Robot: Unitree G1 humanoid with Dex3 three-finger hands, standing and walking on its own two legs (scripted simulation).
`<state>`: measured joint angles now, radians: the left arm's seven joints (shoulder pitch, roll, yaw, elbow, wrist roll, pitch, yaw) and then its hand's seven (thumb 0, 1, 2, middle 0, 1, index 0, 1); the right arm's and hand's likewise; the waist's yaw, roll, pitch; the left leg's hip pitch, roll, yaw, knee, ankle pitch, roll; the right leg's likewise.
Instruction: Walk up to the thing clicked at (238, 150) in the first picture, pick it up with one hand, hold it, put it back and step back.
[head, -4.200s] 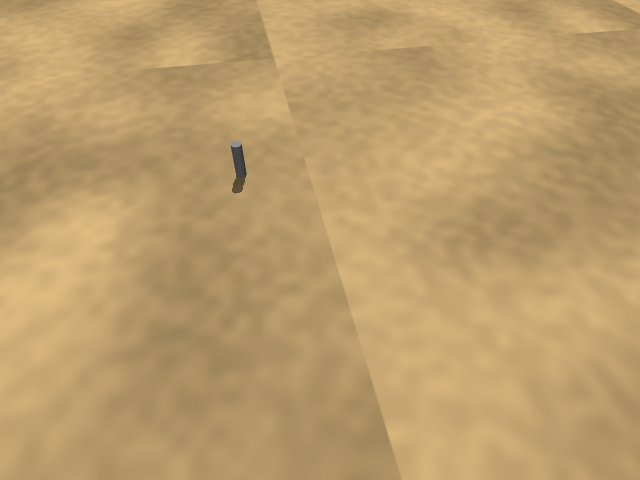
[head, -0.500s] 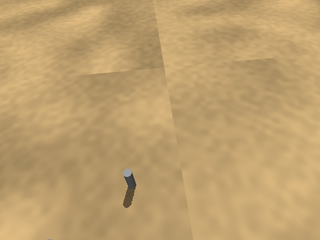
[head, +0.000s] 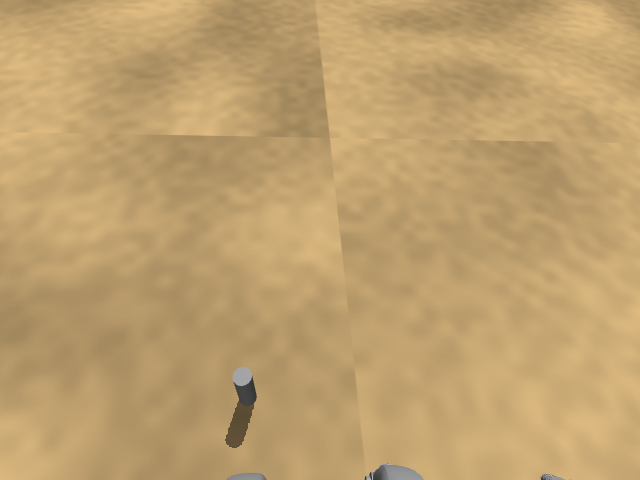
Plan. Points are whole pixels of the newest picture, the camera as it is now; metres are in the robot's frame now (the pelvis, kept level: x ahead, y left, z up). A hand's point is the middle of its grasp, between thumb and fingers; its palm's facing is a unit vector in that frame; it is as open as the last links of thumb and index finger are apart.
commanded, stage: walk up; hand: left
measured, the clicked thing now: (245, 387) +0.44 +0.20 -0.67
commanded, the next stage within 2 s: stand in 1.38 s
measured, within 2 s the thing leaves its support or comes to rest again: neither
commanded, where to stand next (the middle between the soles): +0.10 +0.00 m, yaw +0 degrees
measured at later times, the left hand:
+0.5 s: hand (151, 468) +0.15 +0.23 -0.14, palm faces -0.03 -0.94 -0.34, open 7.3 cm
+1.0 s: hand out of the picture +0.12 +0.24 -0.14, palm faces -0.01 -0.94 -0.33, open 7.3 cm
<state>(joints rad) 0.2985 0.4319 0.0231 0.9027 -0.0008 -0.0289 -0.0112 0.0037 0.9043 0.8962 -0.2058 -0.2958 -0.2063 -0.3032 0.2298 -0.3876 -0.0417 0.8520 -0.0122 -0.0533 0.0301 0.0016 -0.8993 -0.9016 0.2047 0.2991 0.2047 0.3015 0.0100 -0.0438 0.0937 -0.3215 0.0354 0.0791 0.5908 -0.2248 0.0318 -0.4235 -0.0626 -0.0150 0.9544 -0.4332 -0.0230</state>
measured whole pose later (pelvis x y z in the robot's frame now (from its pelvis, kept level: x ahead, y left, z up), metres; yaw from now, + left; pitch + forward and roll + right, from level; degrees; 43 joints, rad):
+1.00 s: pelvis +0.05 -0.01 +0.02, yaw -1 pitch -2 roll +0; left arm 0.08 0.35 0.01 1.20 0.00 0.00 -0.01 0.00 0.90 0.90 -0.21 -0.30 -0.21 -0.30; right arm 0.06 -0.35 -0.01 1.18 -0.01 -0.01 0.01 0.00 -0.90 -0.90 0.20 0.30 0.20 0.30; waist 0.01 0.00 0.05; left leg -0.12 0.03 0.06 0.32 -0.17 -0.01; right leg -0.14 -0.04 -0.04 0.31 -0.13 0.03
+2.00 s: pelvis +0.07 -0.02 +0.02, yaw +0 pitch -2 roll +0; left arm 0.09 0.35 0.00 1.14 0.01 -0.01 0.00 0.00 0.90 0.90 -0.21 -0.30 -0.21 -0.30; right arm 0.09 -0.35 -0.01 1.16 -0.02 0.00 0.01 0.00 -0.90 -0.90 0.20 0.30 0.20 0.30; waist -0.01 0.00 0.03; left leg -0.08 0.04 0.05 0.30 -0.18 -0.02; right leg -0.11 -0.03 -0.05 0.30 -0.15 0.02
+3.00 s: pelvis +0.08 -0.03 +0.02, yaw +0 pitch -2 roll +0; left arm 0.11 0.35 0.00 1.13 0.01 -0.01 0.00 0.00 0.90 0.90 -0.21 -0.30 -0.21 -0.30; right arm 0.11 -0.35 0.00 1.14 -0.02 -0.01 0.00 0.00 -0.90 -0.90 0.20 0.30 0.20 0.30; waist 0.00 0.01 0.03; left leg -0.07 0.04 0.05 0.29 -0.19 -0.03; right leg -0.10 -0.03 -0.05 0.31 -0.17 0.01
